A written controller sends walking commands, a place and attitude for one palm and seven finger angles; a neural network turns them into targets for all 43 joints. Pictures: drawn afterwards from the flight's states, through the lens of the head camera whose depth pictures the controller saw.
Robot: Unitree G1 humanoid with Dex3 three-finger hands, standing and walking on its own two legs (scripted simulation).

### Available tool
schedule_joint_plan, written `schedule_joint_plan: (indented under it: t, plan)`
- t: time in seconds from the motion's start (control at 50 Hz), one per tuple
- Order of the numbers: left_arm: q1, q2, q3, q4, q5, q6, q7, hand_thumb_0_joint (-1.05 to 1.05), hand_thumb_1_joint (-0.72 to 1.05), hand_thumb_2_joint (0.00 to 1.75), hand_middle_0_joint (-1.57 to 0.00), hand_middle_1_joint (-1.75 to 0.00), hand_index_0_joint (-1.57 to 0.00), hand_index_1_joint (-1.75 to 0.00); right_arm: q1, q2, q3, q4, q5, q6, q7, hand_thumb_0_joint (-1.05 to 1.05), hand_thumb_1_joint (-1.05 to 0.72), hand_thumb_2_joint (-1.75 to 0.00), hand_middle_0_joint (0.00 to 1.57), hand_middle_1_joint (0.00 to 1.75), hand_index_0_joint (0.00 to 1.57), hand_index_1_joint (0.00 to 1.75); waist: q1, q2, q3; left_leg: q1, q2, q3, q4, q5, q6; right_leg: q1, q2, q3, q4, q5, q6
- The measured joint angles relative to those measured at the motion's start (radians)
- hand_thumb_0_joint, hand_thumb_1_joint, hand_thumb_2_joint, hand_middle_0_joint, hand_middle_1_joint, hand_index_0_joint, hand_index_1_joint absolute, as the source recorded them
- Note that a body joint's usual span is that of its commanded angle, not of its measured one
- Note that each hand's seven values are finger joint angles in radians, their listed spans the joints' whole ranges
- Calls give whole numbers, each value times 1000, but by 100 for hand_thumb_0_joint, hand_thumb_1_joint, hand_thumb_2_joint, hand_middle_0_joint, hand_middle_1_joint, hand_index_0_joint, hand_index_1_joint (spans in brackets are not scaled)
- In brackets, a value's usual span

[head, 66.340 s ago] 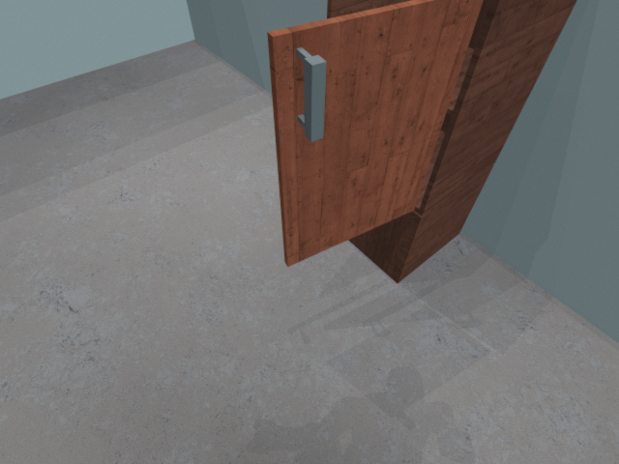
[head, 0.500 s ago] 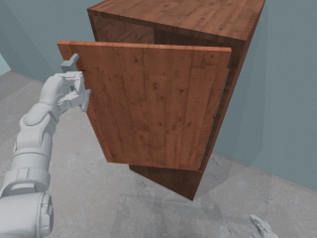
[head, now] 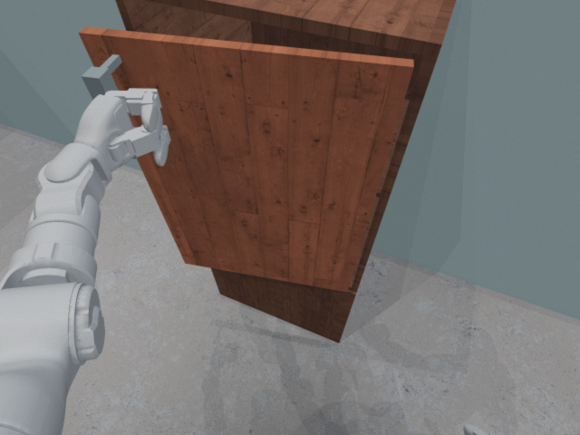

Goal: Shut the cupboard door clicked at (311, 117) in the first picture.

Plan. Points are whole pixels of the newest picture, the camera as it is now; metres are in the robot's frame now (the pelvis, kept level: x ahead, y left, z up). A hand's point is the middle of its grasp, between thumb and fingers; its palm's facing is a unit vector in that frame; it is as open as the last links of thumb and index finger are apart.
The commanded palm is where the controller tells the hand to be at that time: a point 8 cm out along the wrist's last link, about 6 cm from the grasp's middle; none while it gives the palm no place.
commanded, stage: push the door shut along its arc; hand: left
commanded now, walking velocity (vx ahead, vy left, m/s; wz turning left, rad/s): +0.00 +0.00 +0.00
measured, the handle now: (123, 108) +0.54 +0.22 +0.17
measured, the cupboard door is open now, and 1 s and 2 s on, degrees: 12 5 0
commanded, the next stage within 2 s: pull the fist back off the door in 0.90 s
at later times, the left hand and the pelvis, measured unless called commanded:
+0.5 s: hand (182, 113) +0.50 +0.13 +0.18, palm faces -0.34 -0.94 -0.03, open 3.1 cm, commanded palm +0.51 +0.18 +0.17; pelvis +0.01 +0.00 -0.01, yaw -1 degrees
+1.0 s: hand (208, 104) +0.51 +0.09 +0.18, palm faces -0.42 -0.91 -0.03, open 3.4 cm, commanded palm +0.55 +0.13 +0.17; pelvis +0.00 +0.00 -0.02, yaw +0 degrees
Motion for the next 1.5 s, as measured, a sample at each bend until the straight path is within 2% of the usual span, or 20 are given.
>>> schedule_joint_plan:
  t: [0.2,0.34,0.46,0.64,0.84,1.02,1.04,1.06,1.1,1.14,1.18,1.22,1.24,1.28,1.36,1.44,1.5]
  plan:
    - [-86,16,13,75,22,-14,-12,2,90,90,-130,-150,-130,-150,24,-2,-7,4,-12,7,7,1,-90,-90,20,30,20,30,-29,-2,-8,-50,5,9,23,-11,1,-53,4,10,21,-6,1]
    - [-120,36,48,114,38,-14,-31,2,90,90,-130,-150,-130,-150,37,-6,-13,0,-17,25,10,1,-90,-90,20,30,20,30,-49,-1,-18,-70,15,18,35,-21,-1,-75,14,19,28,-9,-1]
    - [-144,58,44,135,42,-12,-50,1,90,90,-130,-150,-130,-150,48,-10,-18,-1,-18,39,10,1,-90,-90,20,30,20,30,-55,-2,-22,-88,21,18,47,-27,-4,-92,19,19,35,-12,-4]
    - [-225,67,5,186,42,3,-68,2,91,92,-130,-150,-130,-150,40,-16,-20,18,-24,44,8,1,-90,-90,20,30,20,30,-58,-5,-24,-133,23,3,78,-35,-7,-127,20,4,57,-20,-8]
    - [-324,76,-51,239,40,14,-64,2,95,96,-130,-150,-130,-150,26,-14,-20,47,-34,25,7,1,-90,-90,20,30,20,30,-66,-9,-23,-199,22,-11,123,-42,-8,-186,18,-10,96,-29,-10]
    - [-394,44,-94,266,33,21,-50,3,101,100,-130,-150,-130,-150,31,-10,-19,84,-43,8,6,1,-90,-90,20,30,20,30,-74,-8,-24,-242,17,-15,153,-49,-6,-228,12,-14,128,-40,-10]
    - [-401,33,-57,274,28,31,-22,3,100,100,-130,-150,-130,-150,34,-10,-20,81,-39,8,6,1,-90,-90,20,30,20,30,-75,-2,-23,-247,19,-18,156,-50,-7,-230,15,-17,126,-38,-9]
    - [-409,16,-21,281,22,42,35,3,98,99,-130,-150,-130,-150,39,-9,-22,75,-35,6,10,1,-90,-90,20,30,20,30,-75,5,-22,-252,22,-20,156,-50,-7,-231,17,-19,118,-34,-9]
    - [-430,-22,37,288,27,55,192,3,91,97,-130,-150,-130,-150,48,1,-23,64,-38,3,28,1,-90,-90,20,30,20,30,-76,9,-20,-257,24,-22,147,-43,-8,-234,20,-20,104,-24,-7]
    - [-440,-54,70,273,73,49,360,3,87,95,-130,-150,-130,-150,60,15,-23,47,-55,1,58,1,-90,-90,20,30,20,30,-82,9,-26,-267,25,-20,137,-34,-9,-245,21,-19,94,-15,-7]
    - [-419,-87,87,249,122,14,457,3,82,96,-130,-150,-129,-150,84,30,-26,34,-72,3,89,1,-90,-90,20,30,20,30,-73,11,-36,-272,24,-19,130,-28,-10,-252,20,-18,91,-11,-8]
    - [-386,-96,76,232,175,-23,517,3,80,96,-130,-150,-129,-150,96,43,-20,29,-80,16,113,1,-90,-90,20,30,20,30,-72,12,-41,-264,25,-15,124,-25,-12,-248,21,-14,90,-10,-10]
    - [-372,-93,61,233,188,-36,528,3,80,96,-130,-150,-129,-150,99,49,-18,29,-80,23,121,1,-90,-90,20,30,20,30,-73,14,-42,-257,26,-13,120,-25,-12,-243,22,-12,88,-9,-11]
    - [-354,-89,45,250,187,-44,519,3,81,95,-130,-150,-129,-150,104,59,-15,32,-74,35,124,1,-90,-90,20,30,20,30,-75,17,-39,-237,29,-9,111,-25,-13,-224,26,-7,79,-7,-12]
    - [-308,-103,83,252,142,-43,472,2,85,93,-130,-150,-129,-150,117,63,-11,33,-60,50,109,1,-90,-90,20,30,20,30,-75,22,-38,-180,37,5,78,-20,-15,-174,35,8,47,4,-14]
    - [-237,-115,108,201,141,-79,462,2,88,92,-130,-150,-130,-150,129,52,-19,18,-51,52,100,1,-90,-90,20,30,20,30,-72,28,-42,-131,42,22,54,-20,-16,-135,42,25,29,7,-16]
    - [-181,-127,112,156,137,-84,457,2,89,91,-130,-150,-130,-150,129,42,-28,8,-42,60,99,1,-90,-90,20,30,20,30,-60,30,-42,-97,44,31,38,-20,-17,-109,44,35,21,7,-16]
